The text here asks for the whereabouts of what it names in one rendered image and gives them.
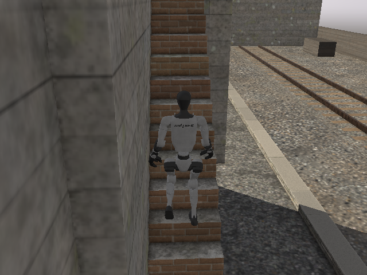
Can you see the stairs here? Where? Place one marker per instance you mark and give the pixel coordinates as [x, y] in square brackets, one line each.
[179, 62]

